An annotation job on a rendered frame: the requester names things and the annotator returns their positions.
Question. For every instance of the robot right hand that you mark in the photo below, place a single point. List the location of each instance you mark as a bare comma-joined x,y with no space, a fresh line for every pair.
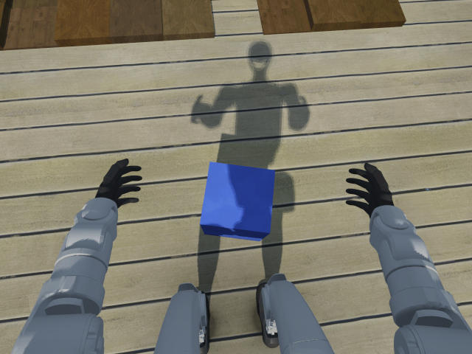
378,191

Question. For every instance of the left robot forearm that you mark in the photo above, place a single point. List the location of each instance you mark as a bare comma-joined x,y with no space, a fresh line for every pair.
76,283

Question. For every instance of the left robot upper arm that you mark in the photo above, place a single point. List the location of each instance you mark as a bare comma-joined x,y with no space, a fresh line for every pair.
80,333

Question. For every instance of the right robot upper arm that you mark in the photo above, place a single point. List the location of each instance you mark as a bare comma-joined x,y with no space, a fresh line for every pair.
419,339

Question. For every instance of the carton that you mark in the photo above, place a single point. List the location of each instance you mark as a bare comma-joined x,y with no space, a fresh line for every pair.
238,201

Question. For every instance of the right robot shin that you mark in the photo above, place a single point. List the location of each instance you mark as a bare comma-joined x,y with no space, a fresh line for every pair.
271,326

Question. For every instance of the right robot foot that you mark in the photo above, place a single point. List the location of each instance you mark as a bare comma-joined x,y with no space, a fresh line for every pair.
270,339

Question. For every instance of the robot left hand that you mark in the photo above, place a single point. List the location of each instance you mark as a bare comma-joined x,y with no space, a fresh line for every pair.
112,182

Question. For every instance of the right robot forearm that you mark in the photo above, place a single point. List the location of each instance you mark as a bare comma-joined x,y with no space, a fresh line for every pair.
417,294

